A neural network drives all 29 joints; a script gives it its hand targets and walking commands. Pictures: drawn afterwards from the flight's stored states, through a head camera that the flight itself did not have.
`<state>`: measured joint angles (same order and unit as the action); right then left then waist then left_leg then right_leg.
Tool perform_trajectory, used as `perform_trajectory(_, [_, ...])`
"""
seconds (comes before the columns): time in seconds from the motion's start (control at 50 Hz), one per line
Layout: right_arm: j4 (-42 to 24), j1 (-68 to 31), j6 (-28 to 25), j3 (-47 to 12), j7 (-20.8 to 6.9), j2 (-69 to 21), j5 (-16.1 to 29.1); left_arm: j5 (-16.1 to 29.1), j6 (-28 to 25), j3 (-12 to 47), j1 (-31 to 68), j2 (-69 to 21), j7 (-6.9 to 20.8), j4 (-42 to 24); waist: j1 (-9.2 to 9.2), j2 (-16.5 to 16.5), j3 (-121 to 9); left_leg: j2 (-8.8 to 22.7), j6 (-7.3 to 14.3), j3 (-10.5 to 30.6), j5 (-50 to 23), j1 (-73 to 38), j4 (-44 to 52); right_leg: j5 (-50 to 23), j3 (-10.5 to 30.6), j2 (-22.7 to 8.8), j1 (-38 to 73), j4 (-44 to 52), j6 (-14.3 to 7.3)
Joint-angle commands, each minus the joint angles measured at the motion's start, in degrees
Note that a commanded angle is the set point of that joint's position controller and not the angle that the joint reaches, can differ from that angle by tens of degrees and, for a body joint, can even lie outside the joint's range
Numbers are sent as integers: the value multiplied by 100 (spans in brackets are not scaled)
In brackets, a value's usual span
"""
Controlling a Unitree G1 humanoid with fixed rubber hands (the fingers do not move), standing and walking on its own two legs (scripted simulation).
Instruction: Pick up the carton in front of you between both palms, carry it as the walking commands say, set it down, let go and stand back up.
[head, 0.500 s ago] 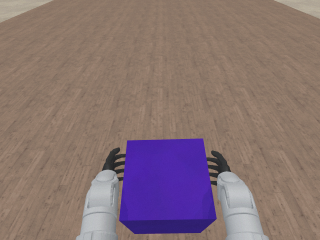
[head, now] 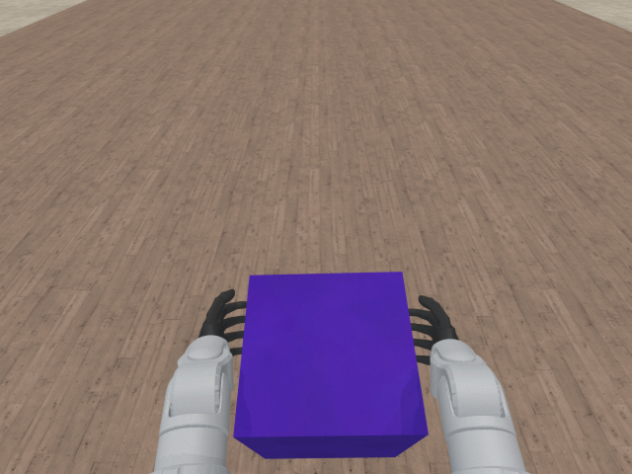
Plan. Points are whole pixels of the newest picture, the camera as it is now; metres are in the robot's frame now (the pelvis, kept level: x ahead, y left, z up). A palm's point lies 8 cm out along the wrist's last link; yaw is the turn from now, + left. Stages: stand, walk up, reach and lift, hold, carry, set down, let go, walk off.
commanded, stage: carry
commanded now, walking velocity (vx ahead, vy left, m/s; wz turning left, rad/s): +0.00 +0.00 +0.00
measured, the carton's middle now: (327, 373) +0.31 +0.00 -0.05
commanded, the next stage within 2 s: hold in 0.18 s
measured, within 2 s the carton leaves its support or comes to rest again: neither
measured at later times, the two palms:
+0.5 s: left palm (198, 367) +0.26 +0.16 +0.06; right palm (443, 361) +0.27 -0.14 +0.05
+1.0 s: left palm (223, 356) +0.31 +0.15 +0.01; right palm (431, 353) +0.32 -0.14 -0.01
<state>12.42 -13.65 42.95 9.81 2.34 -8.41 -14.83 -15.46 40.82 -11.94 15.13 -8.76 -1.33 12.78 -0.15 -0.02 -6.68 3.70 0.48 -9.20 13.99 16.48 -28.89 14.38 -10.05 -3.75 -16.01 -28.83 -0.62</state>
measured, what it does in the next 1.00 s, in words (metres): stands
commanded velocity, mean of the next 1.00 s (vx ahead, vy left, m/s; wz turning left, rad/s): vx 0.00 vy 0.00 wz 0.00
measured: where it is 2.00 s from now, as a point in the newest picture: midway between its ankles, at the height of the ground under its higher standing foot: outside the picture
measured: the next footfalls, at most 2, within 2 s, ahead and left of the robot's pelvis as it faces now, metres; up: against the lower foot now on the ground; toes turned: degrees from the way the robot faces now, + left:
none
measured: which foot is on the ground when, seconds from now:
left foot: down 0.00-1.00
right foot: down 0.00-1.00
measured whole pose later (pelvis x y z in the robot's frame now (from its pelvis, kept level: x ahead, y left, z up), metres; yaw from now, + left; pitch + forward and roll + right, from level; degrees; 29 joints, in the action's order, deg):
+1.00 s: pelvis -0.04 +0.00 -0.01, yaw +2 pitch +0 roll +0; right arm 36.6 -34.4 27.0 30.9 -2.6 -9.1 -29.1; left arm -28.8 26.7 -33.2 34.9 -15.4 -1.1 31.7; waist -0.5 -0.1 4.7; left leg -2.7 0.4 3.1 13.9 22.2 -35.9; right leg 15.8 3.7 2.3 -21.6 -37.1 -0.5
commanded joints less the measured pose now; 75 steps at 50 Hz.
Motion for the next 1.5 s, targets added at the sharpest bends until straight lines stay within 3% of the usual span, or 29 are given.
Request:
perform_trajectory(0.0, [-503, -2825, -340, -3000, -1436, -5231, 1535, 1406, -64, 2995, 2126, -5341, 1429, 62, 2, -8, -1217, 605, 32, 601, -911, -416, 424, -900, 624, -613, 426, 437, -30])
perform_trajectory(0.16, [-504, -2844, -339, -3002, -1438, -5236, 1538, 1405, -66, 2990, 2136, -5342, 1431, 59, 2, -11, -1202, 606, 22, 601, -877, -387, 436, -886, 628, -613, 409, 447, -29])
perform_trajectory(0.18, [-580, -2343, -286, -2881, -1511, -5390, 1491, 1379, -12, 2829, 1616, -5545, 1504, -52, -91, -26, -731, -836, 80, 1304, -2198, -1256, 711, -2213, 1449, 812, 1417, 777, -100])
perform_trajectory(0.22, [-791, -2516, -349, -2886, -1499, -5177, 1451, 1275, -68, 2865, 1722, -5335, 1464, -217, -51, 96, -984, -775, 71, 1422, -2675, -1624, 712, -2752, 1551, 775, 1656, 772, -63])
perform_trajectory(0.3, [-642, -2699, -387, -2841, -1485, -5046, 1404, 1164, -105, 2706, 1831, -5188, 1415, -37, -76, -8, -646, -804, 28, 1380, -1719, -1873, 893, -1601, 1508, 815, 1342, 993, -22])
perform_trajectory(0.36, [-425, -2773, -409, -2684, -1519, -5081, 1306, 1196, -104, 2749, 2109, -5270, 1490, 23, 35, -39, -445, -780, 25, 1368, -1217, -1767, 935, -1002, 1505, 805, 1238, 1071, -66])
perform_trajectory(0.62, [400, -3767, -435, -2256, -1788, -5391, 1156, 1040, -124, 2308, 3047, -5507, 1774, 827, 1, 53, -8, -731, 87, 1343, 228, -1439, 1000, 511, 1453, 710, 870, 1172, -104])
perform_trajectory(0.72, [1481, -4692, -730, -1492, -1907, -5241, 758, 683, -375, 1553, 4033, -5520, 1789, 1773, -9, 9, 227, -717, 102, 1354, 973, -1162, 813, 1166, 1410, 692, 462, 927, -142])
perform_trajectory(0.8, [2302, -5102, -1056, -457, -1773, -4676, 150, 152, -637, 597, 4486, -5173, 1514, 2427, 18, -102, 465, -689, 72, 1390, 1220, -819, 603, 1243, 1344, 758, 128, 576, -193])
perform_trajectory(0.88, [2699, -4877, -1410, 416, -1578, -3864, -488, -433, -961, -331, 4222, -4543, 1164, 2684, 4, -91, 464, -758, 44, 1354, 768, -323, 225, 874, 1308, 809, -441, 167, -219])
perform_trajectory(0.94, [2740, -4632, -1819, 608, -1506, -3404, -680, -642, -1397, -646, 3864, -4144, 1004, 2758, -52, -26, 119, -820, -7, 1324, 26, 129, -135, 291, 1306, 860, -885, -177, -181])
perform_trajectory(1.02, [2716, -4438, -2651, 240, -1514, -3446, -541, -516, -2243, -203, 3752, -4365, 903, 2514, 2, -3, -844, -942, -111, 1311, -1021, 638, -746, -680, 1355, 948, -1473, -737, -120])
perform_trajectory(1.12, [2449, -4873, -3548, -1039, -1543, -3973, 74, -9, -3197, 982, 4007, -5059, 859, 2459, 66, 81, -2783, -1073, -185, 1321, -1789, 1363, -1752, -1582, 1341, 1018, -2030, -1685, -10])
perform_trajectory(1.24, [1850, -5135, -3758, -2283, -1500, -4340, 687, 581, -3432, 2253, 4263, -5424, 770, 1836, 78, 206, -5352, -1170, -256, 1213, -2265, 2605, -2810, -2699, 1429, 1071, -2226, -2797, 106])
perform_trajectory(1.38, [2279, -5297, -3258, -2125, -1642, -4321, 663, 482, -2936, 2056, 4451, -5431, 854, 2101, 46, 244, -4808, -1257, -308, 1020, -817, 4200, -3377, -1106, 1331, 1101, -3758, -3232, 142])
perform_trajectory(1.48, [2697, -5699, -3091, -1758, -1687, -4239, 601, 448, -2780, 1719, 4928, -5325, 845, 2322, 67, 239, -4603, -1305, -302, 919, -274, 5119, -3849, -554, 1284, 1130, -4480, -3672, 94])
